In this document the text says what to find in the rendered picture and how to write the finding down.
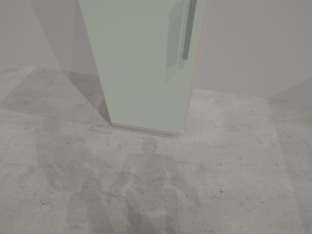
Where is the handle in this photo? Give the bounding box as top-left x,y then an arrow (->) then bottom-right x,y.
182,0 -> 197,60

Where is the fridge door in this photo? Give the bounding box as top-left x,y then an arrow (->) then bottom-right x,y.
78,0 -> 208,134

